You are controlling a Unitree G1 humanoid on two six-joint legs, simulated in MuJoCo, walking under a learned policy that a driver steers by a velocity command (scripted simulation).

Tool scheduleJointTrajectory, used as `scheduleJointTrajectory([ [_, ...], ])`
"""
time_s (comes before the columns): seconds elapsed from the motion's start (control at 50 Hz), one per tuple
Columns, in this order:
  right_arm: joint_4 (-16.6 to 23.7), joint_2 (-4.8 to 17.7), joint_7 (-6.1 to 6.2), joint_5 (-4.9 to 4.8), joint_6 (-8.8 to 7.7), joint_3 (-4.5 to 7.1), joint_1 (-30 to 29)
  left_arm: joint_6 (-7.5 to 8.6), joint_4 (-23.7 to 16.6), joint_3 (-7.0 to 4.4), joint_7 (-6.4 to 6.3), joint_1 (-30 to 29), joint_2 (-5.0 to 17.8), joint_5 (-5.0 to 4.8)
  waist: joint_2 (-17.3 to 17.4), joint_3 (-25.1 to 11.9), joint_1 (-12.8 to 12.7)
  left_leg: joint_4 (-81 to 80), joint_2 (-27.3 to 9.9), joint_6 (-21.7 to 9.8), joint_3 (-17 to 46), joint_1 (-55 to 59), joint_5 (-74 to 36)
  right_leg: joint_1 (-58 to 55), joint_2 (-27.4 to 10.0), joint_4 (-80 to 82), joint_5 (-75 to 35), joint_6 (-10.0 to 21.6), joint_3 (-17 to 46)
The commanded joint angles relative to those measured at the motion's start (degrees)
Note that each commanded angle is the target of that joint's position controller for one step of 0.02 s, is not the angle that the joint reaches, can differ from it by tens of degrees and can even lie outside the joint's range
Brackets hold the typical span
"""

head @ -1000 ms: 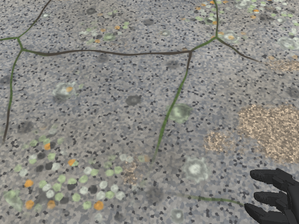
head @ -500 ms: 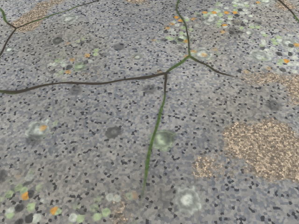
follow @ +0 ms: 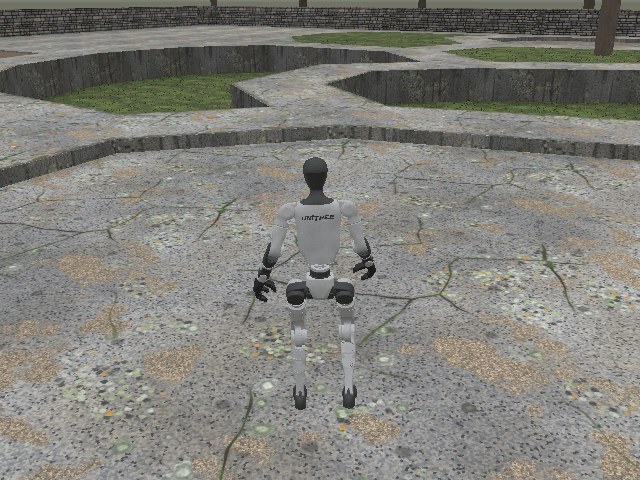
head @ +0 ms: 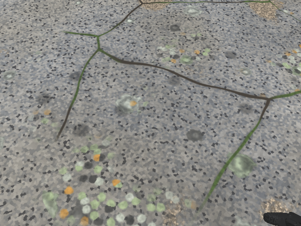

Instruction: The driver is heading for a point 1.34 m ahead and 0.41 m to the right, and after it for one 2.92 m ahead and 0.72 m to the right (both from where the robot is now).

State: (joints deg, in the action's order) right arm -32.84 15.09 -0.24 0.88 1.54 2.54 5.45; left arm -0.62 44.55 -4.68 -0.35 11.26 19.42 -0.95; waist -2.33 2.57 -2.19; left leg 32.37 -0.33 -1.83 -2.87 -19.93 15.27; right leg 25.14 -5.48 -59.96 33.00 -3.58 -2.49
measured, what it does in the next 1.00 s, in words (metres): steps on the spot, turning right: right foot, then left foot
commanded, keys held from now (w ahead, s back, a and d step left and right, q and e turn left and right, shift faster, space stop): e+shift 0.60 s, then q+shift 0.40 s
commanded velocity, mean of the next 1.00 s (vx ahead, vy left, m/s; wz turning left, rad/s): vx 0.00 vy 0.00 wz -0.35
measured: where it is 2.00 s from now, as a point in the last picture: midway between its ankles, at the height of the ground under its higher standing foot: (169, 217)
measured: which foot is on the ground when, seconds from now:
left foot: down 0.00-0.40, up 0.42-0.90, down 0.92-1.00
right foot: up 0.00-0.38, down 0.40-0.94, up 0.96-1.00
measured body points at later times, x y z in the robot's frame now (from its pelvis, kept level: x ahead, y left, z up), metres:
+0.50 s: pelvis +0.01 -0.04 +0.00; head +0.04 -0.09 +0.44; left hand +0.24 +0.19 -0.08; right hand +0.07 -0.37 -0.11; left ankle +0.01 +0.11 -0.65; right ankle -0.02 -0.13 -0.73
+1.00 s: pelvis +0.06 -0.04 +0.00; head +0.10 -0.05 +0.44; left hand +0.34 +0.11 -0.09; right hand +0.05 -0.36 -0.10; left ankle +0.10 +0.06 -0.73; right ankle -0.02 -0.13 -0.71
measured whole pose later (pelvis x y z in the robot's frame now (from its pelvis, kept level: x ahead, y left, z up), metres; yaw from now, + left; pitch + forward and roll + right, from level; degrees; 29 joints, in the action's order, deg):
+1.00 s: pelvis +0.06 -0.04 +0.00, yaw -22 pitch +2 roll +0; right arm -41.6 17.2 -0.7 -0.8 -0.3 4.5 12.5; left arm -1.6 36.1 -2.9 -2.5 4.8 15.0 1.3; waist -1.6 2.4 2.7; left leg 34.6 1.0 -1.4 1.1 -18.6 18.0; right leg 19.7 3.2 -46.7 28.2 0.0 2.0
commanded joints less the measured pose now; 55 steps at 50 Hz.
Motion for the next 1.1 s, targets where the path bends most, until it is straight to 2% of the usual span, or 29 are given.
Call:
scheduleJointTrajectory([
  [0.02,0.34,5.78,0.63,0.61,-1.82,1.35,0.0,-0.85,-2.32,-0.35,-0.91,0.12,3.27,0.04,9.93,-9.17,1.73,-10.92,-13.85,-10.34,5.63,8.8,-33.02,1.6,0.31,-1.95,-6.32,-1.33,3.98],
  [0.06,0.26,8.17,1.49,1.18,-1.72,2.37,-2.01,-1.5,-2.58,-1.01,-1.41,2.55,4.72,-0.36,11.03,-7.81,0.87,-12.78,-14.5,-10.88,3.41,7.75,-29.6,1.78,2.08,-2.54,-9.02,-2.32,2.31],
  [0.18,-2.4,6.91,3.33,0.7,-0.95,2.66,-1.34,-2.73,-6.74,-0.81,-1.41,0.18,2.35,-0.09,9.35,-4.07,2.72,-16.84,-19.51,-11.86,3.29,11.24,-12.62,8.24,-1.31,1.08,-11.02,-2.18,2.41],
  [0.3,-3.87,9.25,2.31,-0.55,-0.99,4.24,-2.42,-3.17,-10.52,-0.96,0.67,0.23,1.25,-0.05,9.11,-5.58,2.21,-13.37,-21.62,-10.4,-1.84,13.88,-21.4,2.57,-1.09,11.64,-9.51,1.12,-1.56],
  [0.34,-4.19,9.98,1.73,-1.51,-1.02,4.72,-2.93,-3.74,-11.44,-1.36,1.24,0.98,1.35,-0.3,9.37,-6.37,1.48,-10.34,-22.06,-8.3,-3.44,15.16,-23.28,-0.26,-0.12,16.89,-10.48,2.89,-3.11],
  [0.38,-5.45,9.15,1.13,-2.61,-0.74,4.85,-2.5,-3.95,-11.03,-2.22,1.09,4.57,1.81,-0.31,7.04,-7.18,-0.82,-2.43,-19.57,-3.47,-7.55,12.46,-19.99,-8.43,2.76,27.8,-19.48,5.87,-4.61],
  [0.4,-6.64,7.24,0.64,-2.11,-0.68,4.61,0.37,-3.6,-10.2,-3.93,0.1,8.52,5.95,-0.07,-1.26,-7.48,-1.61,9.21,-14.21,0.78,-11.15,5.76,-12.41,-16.78,2.02,34.18,-35.4,9.21,1.64],
  [0.42,-2.57,4.13,0.88,0.66,-1.04,3.54,-3.85,-2.99,-11.28,-6.25,-0.99,10.72,15.5,0.49,-19.39,-6.06,-1.3,29.17,-3.72,7.42,-13.01,-17.63,18.49,-28.11,-12.33,36.42,-59.47,19.16,27.13],
  [0.44,-0.71,4.93,1.23,0.79,-1.4,3.46,-9.17,-0.92,-12.47,-5.39,-0.1,11.7,14.19,2.52,-13.17,-13.39,-3.89,40.5,0.28,7.51,2.26,-21.86,26.72,-27.76,-16.9,38.63,-57.41,26.91,36.21],
  [0.46,-0.67,6.37,1.28,-0.55,-1.54,3.87,-9.48,0.63,-12.5,-4.75,0.36,9.2,12.48,2.22,-7.24,-12.53,-2.74,42.97,-0.61,6.26,5.93,-24.32,22.78,-28.03,-15.4,39.42,-52.24,25.5,31.21],
  [0.48,-1.18,6.23,1.6,-1.03,-1.97,3.86,-8.88,1.29,-12.52,-4.46,0.0,6.47,11.32,0.92,-4.1,-9.99,-0.84,41.03,-1.22,4.88,7.28,-25.16,16.83,-26.64,-12.07,39.46,-47.05,22.11,27.32],
  [0.5,-1.95,7.32,2.13,-0.4,-2.22,4.18,-7.77,1.05,-13.16,-3.89,-0.56,2.84,9.45,-0.35,-1.47,-8.57,0.96,38.02,-2.08,4.41,8.13,-25.75,11.62,-25.23,-10.03,39.08,-44.56,19.27,24.98],
  [0.52,-2.36,8.36,2.37,-0.04,-2.29,4.61,-6.7,0.55,-14.05,-3.2,-1.17,-0.08,7.95,-0.85,-1.88,-8.38,2.56,35.89,-2.07,4.34,8.46,-22.98,8.5,-22.37,-8.38,39.12,-45.26,17.83,23.0],
  [0.62,-4.68,6.15,1.83,-0.66,-2.05,3.69,-3.62,-0.25,-15.23,-2.95,-2.43,-0.35,8.35,-0.08,-2.17,-10.41,2.88,25.85,1.31,6.57,7.91,-18.47,1.47,-21.96,-5.48,38.18,-45.73,16.4,20.86],
  [0.68,-6.21,5.56,1.53,-0.9,-1.31,3.05,-2.42,-0.33,-14.8,-1.44,-2.44,-0.88,5.48,0.98,-4.65,-10.76,1.53,20.82,-0.87,7.6,6.39,-12.73,-0.54,-19.25,-5.04,37.76,-44.09,15.72,17.82],
  [0.74,-6.96,4.26,0.77,-1.09,-1.24,2.18,-1.4,0.16,-13.2,0.95,-1.38,-2.41,0.89,2.74,-5.52,-9.1,1.18,13.65,-3.6,6.89,5.34,-3.74,-0.82,-13.76,-4.48,38.92,-39.51,15.44,15.0],
  [0.76,-6.91,4.63,0.53,-1.26,-1.31,2.14,-1.51,0.39,-12.55,1.13,-0.89,-2.51,1.05,3.14,-5.96,-7.74,0.65,11.91,-3.51,6.44,4.53,-1.71,-0.51,-12.48,-4.7,39.47,-37.55,15.6,14.73],
  [0.8,-5.7,7.38,0.34,-1.81,-1.4,2.74,-2.51,0.49,-11.72,0.46,-0.46,-3.24,3.92,3.21,-6.55,-4.26,0.0,10.1,-2.61,5.31,2.97,-2.24,2.87,-12.25,-5.8,39.17,-35.66,16.19,15.48],
  [0.84,-4.52,9.16,0.09,-2.45,-1.7,3.2,-2.33,-0.07,-11.22,-0.5,-0.94,-3.1,6.52,2.36,-6.07,-2.68,-0.25,8.49,-1.61,4.18,2.0,-5.41,6.01,-15.8,-7.7,37.0,-40.16,16.89,16.64],
  [0.9,-4.56,8.01,-0.78,-2.69,-2.23,3.04,1.5,-0.98,-11.01,-1.01,-2.24,-3.43,6.52,0.89,-4.46,-3.99,1.5,1.53,-1.05,2.2,1.06,-4.47,1.07,-20.42,-8.96,32.51,-47.7,15.56,15.85],
  [0.92,-4.66,8.28,-0.94,-2.54,-2.34,3.16,2.9,-1.06,-10.99,-1.15,-2.58,-3.27,6.07,0.59,-3.19,-4.62,2.2,-2.74,-1.19,0.91,2.18,-1.81,-6.38,-20.03,-7.5,30.27,-45.88,13.48,13.95],
  [0.94,-4.61,11.14,-0.74,-2.24,-2.46,4.01,4.38,-0.66,-11.77,-1.27,-2.85,-3.09,5.06,1.15,2.33,-6.14,1.68,-4.01,-3.95,-1.68,8.92,2.92,-22.53,-16.75,-2.98,24.06,-39.2,10.04,9.81],
  [0.96,-4.92,15.61,-0.31,-2.4,-2.63,5.44,6.2,-0.06,-14.19,-1.07,-2.82,-5.49,3.36,2.77,13.33,-7.5,0.8,-5.6,-11.24,-8.69,22.83,8.98,-36.52,-7.31,6.27,14.18,-28.65,4.51,2.22],
  [0.98,-5.28,15.58,-0.15,-1.41,-2.69,5.64,11.41,0.47,-15.46,-0.68,-2.7,-11.19,2.23,3.31,18.37,-7.96,5.95,-10.61,-17.76,-17.0,35.18,17.33,-42.36,6.31,12.94,2.62,0.83,1.54,3.27],
  [1.0,-5.66,14.42,0.22,-0.43,-3.23,5.19,13.36,0.78,-15.66,-0.59,-2.27,-10.98,1.54,2.35,14.44,-10.49,6.24,-11.27,-18.83,-18.18,35.74,21.48,-38.73,10.99,11.65,-6.23,6.9,1.36,8.3],
  [1.02,-5.07,13.84,0.68,-0.93,-3.49,5.25,10.7,0.77,-14.77,-0.63,-1.87,-9.82,1.09,1.38,10.28,-10.26,4.57,-10.03,-16.08,-15.77,31.96,21.82,-36.42,12.56,10.18,-9.17,3.74,1.18,9.96],
  [1.04,-4.26,13.28,1.11,-2.06,-3.18,5.22,7.7,0.7,-14.31,-0.74,-1.66,-9.25,1.13,1.15,7.82,-9.14,3.21,-9.65,-13.72,-13.26,28.57,20.78,-34.93,13.66,9.2,-7.31,0.01,0.82,10.05],
  [1.08,-2.8,11.86,2.23,-3.23,-1.61,4.98,3.86,0.97,-14.25,-0.85,-1.58,-10.19,0.56,1.2,7.79,-8.73,2.14,-10.0,-9.81,-10.2,25.44,17.85,-31.35,10.7,8.54,1.65,-5.62,-0.27,9.06],
  [1.1,-2.47,12.13,2.53,-3.02,-0.78,5.21,3.96,1.18,-14.05,-0.66,-1.33,-10.24,-0.34,1.07,8.52,-8.9,2.33,-9.82,-8.73,-9.91,25.37,17.11,-31.35,9.03,9.53,5.06,-7.06,-0.88,8.1],
])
